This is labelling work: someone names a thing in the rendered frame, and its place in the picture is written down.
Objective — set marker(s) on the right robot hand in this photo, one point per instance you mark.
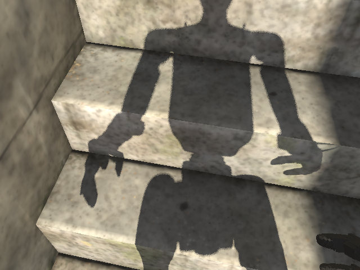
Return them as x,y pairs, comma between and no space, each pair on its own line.
347,244

